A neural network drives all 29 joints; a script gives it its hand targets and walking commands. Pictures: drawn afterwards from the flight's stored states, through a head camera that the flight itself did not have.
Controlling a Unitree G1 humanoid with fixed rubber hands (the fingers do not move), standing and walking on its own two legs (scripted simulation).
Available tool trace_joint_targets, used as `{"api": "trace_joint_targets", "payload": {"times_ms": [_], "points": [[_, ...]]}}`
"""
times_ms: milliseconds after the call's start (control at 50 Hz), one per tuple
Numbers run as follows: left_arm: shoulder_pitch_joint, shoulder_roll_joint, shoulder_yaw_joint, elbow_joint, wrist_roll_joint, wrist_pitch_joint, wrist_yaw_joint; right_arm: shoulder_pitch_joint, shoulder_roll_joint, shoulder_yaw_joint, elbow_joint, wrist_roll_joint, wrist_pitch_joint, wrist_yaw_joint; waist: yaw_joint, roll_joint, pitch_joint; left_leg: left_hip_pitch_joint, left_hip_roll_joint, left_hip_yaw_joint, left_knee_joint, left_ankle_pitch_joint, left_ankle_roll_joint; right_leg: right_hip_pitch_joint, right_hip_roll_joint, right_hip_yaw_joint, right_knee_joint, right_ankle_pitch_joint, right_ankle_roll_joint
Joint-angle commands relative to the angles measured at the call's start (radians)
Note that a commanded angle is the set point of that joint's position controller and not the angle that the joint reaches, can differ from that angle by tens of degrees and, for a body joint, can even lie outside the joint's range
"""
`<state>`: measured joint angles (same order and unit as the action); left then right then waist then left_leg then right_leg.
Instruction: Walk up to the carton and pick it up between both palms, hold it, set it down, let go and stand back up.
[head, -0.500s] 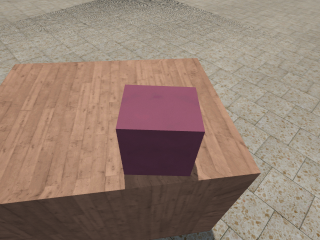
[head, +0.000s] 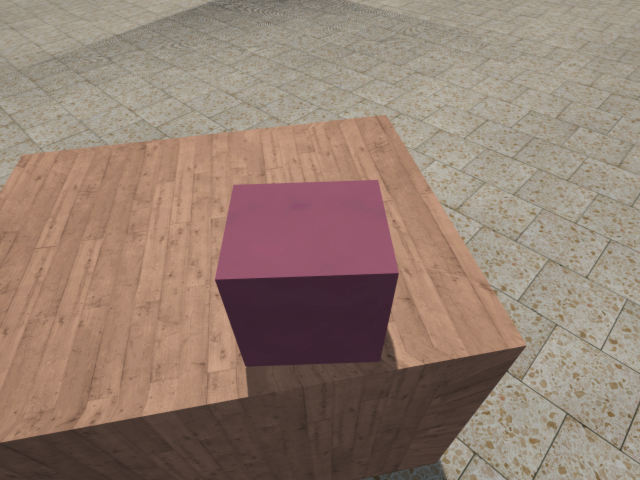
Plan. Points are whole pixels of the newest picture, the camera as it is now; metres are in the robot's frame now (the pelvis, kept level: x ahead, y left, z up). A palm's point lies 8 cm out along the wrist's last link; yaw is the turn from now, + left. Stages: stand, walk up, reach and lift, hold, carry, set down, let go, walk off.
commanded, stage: walk up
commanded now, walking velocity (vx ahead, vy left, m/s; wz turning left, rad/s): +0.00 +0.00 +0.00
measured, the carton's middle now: (309, 276) +0.41 +0.03 +0.03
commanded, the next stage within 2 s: stand in 0.44 s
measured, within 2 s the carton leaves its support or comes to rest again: neither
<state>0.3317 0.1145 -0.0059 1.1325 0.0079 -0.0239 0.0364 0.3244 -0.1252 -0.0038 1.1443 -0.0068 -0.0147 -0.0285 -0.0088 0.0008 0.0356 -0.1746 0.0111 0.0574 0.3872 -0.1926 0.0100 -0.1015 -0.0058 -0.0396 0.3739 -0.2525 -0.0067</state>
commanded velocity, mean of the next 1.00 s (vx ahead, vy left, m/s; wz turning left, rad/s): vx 0.00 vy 0.00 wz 0.00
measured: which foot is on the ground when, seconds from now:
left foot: down 0.00-1.00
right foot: down 0.00-1.00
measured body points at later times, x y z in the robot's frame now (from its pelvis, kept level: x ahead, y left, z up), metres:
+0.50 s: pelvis +0.00 +0.00 +0.00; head +0.01 +0.00 +0.45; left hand -0.04 +0.20 -0.16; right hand -0.03 -0.21 -0.16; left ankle +0.01 +0.11 -0.74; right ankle -0.03 -0.11 -0.74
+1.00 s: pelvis -0.01 +0.00 -0.01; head +0.01 +0.01 +0.44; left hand +0.19 +0.20 -0.13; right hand +0.17 -0.17 -0.14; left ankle +0.01 +0.12 -0.75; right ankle -0.03 -0.11 -0.74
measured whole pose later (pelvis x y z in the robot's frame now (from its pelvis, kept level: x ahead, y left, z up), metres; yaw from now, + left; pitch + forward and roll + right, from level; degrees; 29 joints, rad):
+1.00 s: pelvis -0.01 +0.00 -0.01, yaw +1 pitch +8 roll -1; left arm -0.19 0.15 0.04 0.82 0.02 0.63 -0.05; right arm -0.17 -0.05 0.01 1.01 0.16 0.40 -0.09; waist -0.02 -0.01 -0.10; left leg -0.42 0.04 0.00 0.49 -0.17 -0.01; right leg -0.32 0.04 -0.01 0.43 -0.23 -0.02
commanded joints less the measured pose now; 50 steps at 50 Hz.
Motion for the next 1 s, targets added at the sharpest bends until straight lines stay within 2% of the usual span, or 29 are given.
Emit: {"api": "trace_joint_targets", "payload": {"times_ms": [0,620,640,660,680,700,720,740,760,780,800,820,840,860,880,900,920,940,960,980], "points": [[0.091,0.072,0.013,0.002,0.000,-0.003,0.004,0.073,-0.064,-0.008,-0.002,0.000,-0.005,-0.005,0.006,0.007,0.044,0.000,0.087,-0.091,-0.054,0.125,0.015,-0.049,-0.098,0.078,-0.066,0.138,-0.027],[0.122,0.049,0.009,0.019,0.001,-0.003,0.006,0.099,-0.045,-0.005,0.024,0.000,-0.003,-0.010,0.004,0.000,0.063,-0.006,0.088,-0.093,-0.053,0.097,0.012,-0.075,-0.091,0.076,-0.070,0.099,-0.027],[-1.133,0.285,-0.013,-0.634,-0.100,0.171,-0.012,-1.096,-0.150,-0.136,-0.631,0.082,0.047,0.017,-0.069,-0.270,-0.077,-0.382,0.056,-0.020,0.060,-0.107,0.022,-0.432,0.012,0.098,0.077,-0.072,0.017],[-0.880,0.217,-0.030,-0.531,-0.081,0.263,0.057,-0.795,-0.064,-0.202,-0.426,-0.027,0.156,0.032,-0.086,-0.148,0.041,-0.373,-0.003,0.029,0.178,-0.334,0.009,-0.462,-0.002,0.029,0.179,-0.379,-0.003],[-0.729,0.277,-0.050,-0.477,-0.109,0.396,0.082,-0.704,-0.098,-0.215,-0.385,-0.028,0.272,0.050,-0.035,-0.180,-0.135,-0.291,-0.035,0.063,0.181,-0.393,0.006,-0.283,0.024,-0.036,0.205,-0.456,-0.002],[-0.686,0.255,-0.037,-0.493,-0.146,0.507,0.110,-0.633,-0.078,-0.176,-0.430,-0.017,0.351,0.057,-0.005,-0.113,-0.200,-0.296,-0.018,0.059,0.229,-0.352,0.023,-0.293,-0.008,-0.027,0.228,-0.388,-0.015],[-0.691,0.179,-0.043,-0.511,-0.205,0.596,0.117,-0.622,0.002,-0.128,-0.435,0.010,0.400,0.047,-0.004,-0.039,-0.261,-0.295,0.020,0.009,0.245,-0.227,0.032,-0.287,-0.063,0.022,0.254,-0.176,-0.016],[-0.650,0.180,-0.037,-0.511,-0.239,0.673,0.099,-0.552,0.033,-0.085,-0.407,0.062,0.457,0.041,0.009,0.036,-0.354,-0.317,0.031,-0.035,0.263,-0.088,0.021,-0.247,-0.088,0.058,0.271,0.025,-0.023],[-0.596,0.190,-0.041,-0.441,-0.238,0.711,0.067,-0.432,0.059,-0.056,-0.344,0.109,0.518,0.032,-0.011,0.113,-0.394,-0.357,0.022,-0.050,0.277,-0.059,-0.015,-0.249,-0.082,0.051,0.279,0.038,-0.037],[-0.567,0.176,-0.039,-0.321,-0.227,0.716,0.032,-0.377,0.095,-0.038,-0.263,0.143,0.561,0.017,-0.031,0.147,-0.398,-0.410,0.021,-0.058,0.263,-0.092,-0.043,-0.300,-0.076,0.026,0.267,-0.031,-0.042],[-0.565,0.139,-0.059,-0.187,-0.215,0.716,0.000,-0.362,0.084,-0.033,-0.165,0.166,0.579,0.002,-0.045,0.160,-0.403,-0.406,0.035,-0.069,0.262,0.062,-0.061,-0.371,-0.054,-0.005,0.254,0.078,-0.034],[-0.539,0.109,-0.052,-0.111,-0.175,0.705,-0.038,-0.350,0.044,-0.016,-0.113,0.196,0.581,-0.018,-0.042,0.171,-0.440,-0.339,0.029,-0.075,0.268,0.233,-0.089,-0.326,-0.022,-0.003,0.233,0.201,-0.035],[-0.518,0.108,-0.040,-0.095,-0.136,0.685,-0.077,-0.352,0.022,0.002,-0.115,0.224,0.569,-0.039,-0.051,0.175,-0.440,-0.213,0.019,-0.079,0.241,0.350,-0.104,-0.274,0.013,0.013,0.174,0.279,-0.028],[-0.475,0.112,-0.014,-0.139,-0.078,0.664,-0.105,-0.341,-0.006,0.010,-0.149,0.237,0.544,-0.063,-0.041,0.178,-0.409,-0.086,0.018,-0.085,0.149,0.370,-0.104,-0.200,0.041,0.038,0.073,0.242,-0.029],[-0.464,0.120,0.022,-0.184,-0.019,0.652,-0.119,-0.383,-0.028,-0.007,-0.127,0.221,0.496,-0.080,-0.028,0.134,-0.364,0.008,0.013,-0.090,0.107,0.371,-0.080,-0.248,0.056,0.059,0.022,0.240,-0.026],[-0.455,0.146,0.047,-0.258,0.039,0.659,-0.113,-0.442,-0.074,-0.016,-0.099,0.186,0.442,-0.093,0.015,0.154,-0.319,0.064,0.012,-0.101,0.083,0.451,-0.063,-0.243,0.069,0.072,0.013,0.304,-0.039],[-0.443,0.151,0.068,-0.329,0.062,0.671,-0.099,-0.469,-0.120,-0.013,-0.098,0.158,0.401,-0.094,0.035,0.151,-0.294,0.095,0.002,-0.113,0.067,0.522,-0.058,-0.207,0.082,0.075,-0.001,0.350,-0.050],[-0.422,0.145,0.097,-0.381,0.074,0.675,-0.086,-0.472,-0.151,-0.006,-0.131,0.139,0.379,-0.089,0.044,0.130,-0.269,0.091,0.000,-0.115,0.033,0.517,-0.060,-0.176,0.092,0.081,-0.040,0.299,-0.059],[-0.422,0.125,0.127,-0.429,0.068,0.664,-0.084,-0.478,-0.159,-0.013,-0.171,0.124,0.362,-0.081,0.013,0.061,-0.272,0.102,-0.009,-0.120,0.018,0.513,-0.053,-0.213,0.100,0.085,-0.076,0.260,-0.043],[-0.406,0.139,0.109,-0.469,0.064,0.651,-0.067,-0.482,-0.160,-0.015,-0.239,0.085,0.347,-0.074,0.046,0.029,-0.214,0.070,-0.006,-0.111,0.005,0.455,-0.042,-0.184,0.092,0.065,-0.085,0.220,-0.041]]}}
